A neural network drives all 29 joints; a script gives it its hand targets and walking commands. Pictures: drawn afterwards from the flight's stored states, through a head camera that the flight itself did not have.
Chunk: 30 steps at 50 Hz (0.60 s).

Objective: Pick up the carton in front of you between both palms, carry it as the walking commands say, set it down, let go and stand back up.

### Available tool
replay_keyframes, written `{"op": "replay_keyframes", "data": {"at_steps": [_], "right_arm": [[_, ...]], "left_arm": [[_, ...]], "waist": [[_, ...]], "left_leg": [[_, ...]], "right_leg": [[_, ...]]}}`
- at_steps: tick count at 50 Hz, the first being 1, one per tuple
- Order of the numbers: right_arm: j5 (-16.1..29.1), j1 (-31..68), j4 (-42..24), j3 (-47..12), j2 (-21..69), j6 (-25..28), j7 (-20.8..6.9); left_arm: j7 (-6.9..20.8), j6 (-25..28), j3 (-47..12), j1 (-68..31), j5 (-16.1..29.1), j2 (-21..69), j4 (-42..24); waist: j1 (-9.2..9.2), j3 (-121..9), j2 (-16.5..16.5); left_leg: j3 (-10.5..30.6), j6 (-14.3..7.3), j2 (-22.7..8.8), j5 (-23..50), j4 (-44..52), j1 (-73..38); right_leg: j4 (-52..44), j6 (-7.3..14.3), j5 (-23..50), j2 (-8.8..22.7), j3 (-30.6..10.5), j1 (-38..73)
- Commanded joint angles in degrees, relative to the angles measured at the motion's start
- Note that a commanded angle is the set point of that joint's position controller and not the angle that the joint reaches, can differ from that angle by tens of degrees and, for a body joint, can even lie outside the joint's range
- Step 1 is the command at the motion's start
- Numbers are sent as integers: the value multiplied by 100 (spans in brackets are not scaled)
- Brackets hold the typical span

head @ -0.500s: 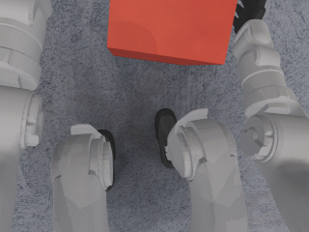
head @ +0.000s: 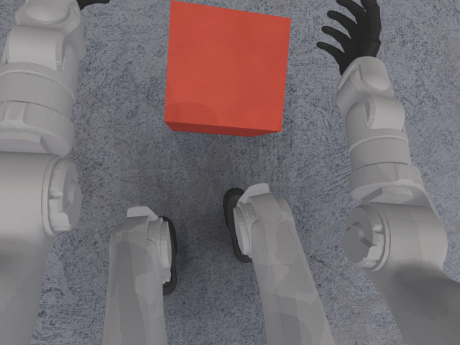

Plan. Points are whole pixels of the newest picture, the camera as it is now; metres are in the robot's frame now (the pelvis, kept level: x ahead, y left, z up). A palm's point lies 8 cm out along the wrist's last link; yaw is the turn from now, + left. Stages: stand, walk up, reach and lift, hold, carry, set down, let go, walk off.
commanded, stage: set down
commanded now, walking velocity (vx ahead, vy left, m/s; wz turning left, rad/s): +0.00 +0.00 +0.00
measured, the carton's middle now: (220, 84) +0.52 -0.09 -0.35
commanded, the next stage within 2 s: let go in 0.50 s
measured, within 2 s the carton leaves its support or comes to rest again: neither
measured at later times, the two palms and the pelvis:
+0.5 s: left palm out of the picture +0.59 +0.13 +0.05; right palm out of the picture +0.48 -0.26 +0.04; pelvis +0.03 +0.00 +0.14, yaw +1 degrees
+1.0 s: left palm out of the picture +0.44 +0.16 +0.15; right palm out of the picture +0.38 -0.27 +0.16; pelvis +0.08 -0.02 +0.25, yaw +2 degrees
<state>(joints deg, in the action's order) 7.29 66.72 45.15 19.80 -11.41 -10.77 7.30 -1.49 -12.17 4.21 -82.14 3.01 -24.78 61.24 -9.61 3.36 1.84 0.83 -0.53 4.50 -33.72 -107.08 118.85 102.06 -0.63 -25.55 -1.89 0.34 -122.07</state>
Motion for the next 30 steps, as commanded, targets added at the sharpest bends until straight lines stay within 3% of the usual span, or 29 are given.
{"op": "replay_keyframes", "data": {"at_steps": [1,10,25,30], "right_arm": [[-43,969,-796,140,-791,20,-52],[-122,579,-1132,209,-744,-89,-223],[-527,-39,-979,415,-403,101,-430],[-791,-639,-992,393,-379,238,-635]], "left_arm": [[36,14,51,-1657,-36,-478,-813],[121,-116,253,-1283,-213,-410,-1118],[331,83,591,-542,-533,-139,-885],[207,181,881,251,-836,186,-988]], "waist": [[-381,-6612,883],[-312,-6889,898],[-260,-6276,697],[-132,-6420,652]], "left_leg": [[-127,41,100,1295,1414,-3198],[-85,102,131,1917,2337,-4147],[101,149,52,2489,4092,-5233],[134,202,43,2907,4626,-5809]], "right_leg": [[-985,-245,2063,-87,453,4055],[-1907,-267,2467,-124,450,4652],[-3613,-271,2812,-83,355,5741],[-4095,-218,3070,-102,305,6390]]}}
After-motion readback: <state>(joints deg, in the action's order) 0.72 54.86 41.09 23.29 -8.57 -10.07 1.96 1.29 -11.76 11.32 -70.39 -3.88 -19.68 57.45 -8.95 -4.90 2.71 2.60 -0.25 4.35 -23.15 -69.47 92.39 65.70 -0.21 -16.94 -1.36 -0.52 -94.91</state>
